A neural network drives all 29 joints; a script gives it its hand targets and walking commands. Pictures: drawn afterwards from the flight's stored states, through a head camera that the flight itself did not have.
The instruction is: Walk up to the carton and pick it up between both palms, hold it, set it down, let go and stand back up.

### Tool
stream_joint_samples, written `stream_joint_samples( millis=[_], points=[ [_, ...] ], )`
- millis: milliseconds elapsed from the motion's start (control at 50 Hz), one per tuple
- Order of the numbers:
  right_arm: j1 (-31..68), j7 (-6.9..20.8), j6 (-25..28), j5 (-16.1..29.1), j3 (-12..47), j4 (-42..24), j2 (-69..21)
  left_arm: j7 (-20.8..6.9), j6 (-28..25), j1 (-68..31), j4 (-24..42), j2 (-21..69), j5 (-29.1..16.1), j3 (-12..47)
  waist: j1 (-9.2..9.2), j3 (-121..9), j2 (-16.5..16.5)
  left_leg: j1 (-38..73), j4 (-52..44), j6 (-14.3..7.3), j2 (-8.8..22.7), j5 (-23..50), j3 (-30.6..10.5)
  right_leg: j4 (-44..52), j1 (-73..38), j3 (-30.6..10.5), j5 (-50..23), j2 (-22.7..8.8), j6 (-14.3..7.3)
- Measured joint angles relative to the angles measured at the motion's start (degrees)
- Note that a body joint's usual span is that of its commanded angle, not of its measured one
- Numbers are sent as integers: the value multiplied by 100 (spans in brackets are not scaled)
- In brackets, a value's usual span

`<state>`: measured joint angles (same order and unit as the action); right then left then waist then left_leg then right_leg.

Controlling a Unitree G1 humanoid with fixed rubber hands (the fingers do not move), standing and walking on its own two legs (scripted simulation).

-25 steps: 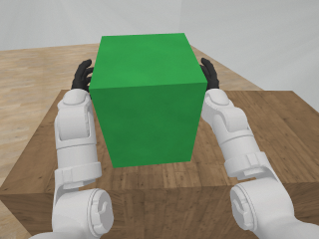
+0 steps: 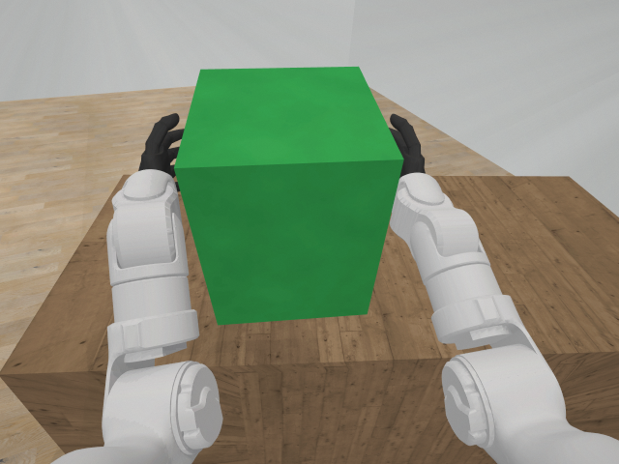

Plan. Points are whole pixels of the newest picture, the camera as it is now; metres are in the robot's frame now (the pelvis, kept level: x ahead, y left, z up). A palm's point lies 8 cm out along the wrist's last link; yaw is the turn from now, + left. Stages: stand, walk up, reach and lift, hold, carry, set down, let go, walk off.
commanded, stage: hold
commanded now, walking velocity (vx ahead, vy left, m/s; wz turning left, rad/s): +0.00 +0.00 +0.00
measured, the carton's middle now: (287, 197) +0.39 +0.01 +0.20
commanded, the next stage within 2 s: none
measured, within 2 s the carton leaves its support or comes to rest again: neither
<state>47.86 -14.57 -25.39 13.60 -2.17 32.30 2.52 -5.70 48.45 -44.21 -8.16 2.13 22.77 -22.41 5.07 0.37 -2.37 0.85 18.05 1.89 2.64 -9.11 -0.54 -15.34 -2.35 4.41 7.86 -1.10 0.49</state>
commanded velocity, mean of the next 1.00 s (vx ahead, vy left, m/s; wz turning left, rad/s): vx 0.00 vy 0.00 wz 0.00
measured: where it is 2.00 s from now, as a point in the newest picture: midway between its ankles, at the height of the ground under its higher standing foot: outside the picture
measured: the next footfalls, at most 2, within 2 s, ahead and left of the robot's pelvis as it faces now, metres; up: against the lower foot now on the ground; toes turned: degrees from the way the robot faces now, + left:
none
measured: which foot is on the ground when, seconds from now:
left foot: down 0.00-1.00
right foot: down 0.00-1.00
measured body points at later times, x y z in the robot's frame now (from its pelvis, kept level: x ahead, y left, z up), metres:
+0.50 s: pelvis +0.00 +0.00 +0.00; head -0.07 +0.02 +0.44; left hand +0.37 +0.16 +0.25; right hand +0.38 -0.13 +0.24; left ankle +0.02 +0.14 -0.75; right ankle +0.02 -0.12 -0.75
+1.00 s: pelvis +0.01 +0.00 +0.00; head -0.06 +0.02 +0.44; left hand +0.38 +0.16 +0.24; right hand +0.39 -0.14 +0.24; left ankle +0.02 +0.14 -0.75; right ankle +0.02 -0.12 -0.75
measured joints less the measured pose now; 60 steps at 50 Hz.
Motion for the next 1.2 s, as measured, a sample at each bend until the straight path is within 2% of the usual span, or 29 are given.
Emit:
stream_joint_samples(
  millis=[660, 780, 960, 1200],
  points=[
    [-101, -49, -25, 91, 77, -152, 3, -29, 58, 127, 209, 15, 9, 51, 25, 36, -24, 53, 32, 1, -5, -45, -9, 10, -77, 7, 27, -4, 9],
    [80, 1, 35, 5, -34, 120, 7, 18, -31, -84, -101, -9, 4, -29, -21, 35, -43, 3, -5, 1, -4, -12, -6, -34, 12, 3, 38, -4, -4],
    [76, -58, 38, 143, 112, 45, 75, 50, -65, 14, -5, -39, -99, 19, 63, 39, -58, -15, 31, 21, 18, -46, -66, 43, -45, 62, 30, 23, -6],
    [-16, -99, -33, 251, 140, -78, 79, 74, 13, 147, 160, 6, -115, 58, 79, 35, -64, 18, 89, 8, 2, -95, -30, 4, -73, 24, 54, 5, 13]
  ],
)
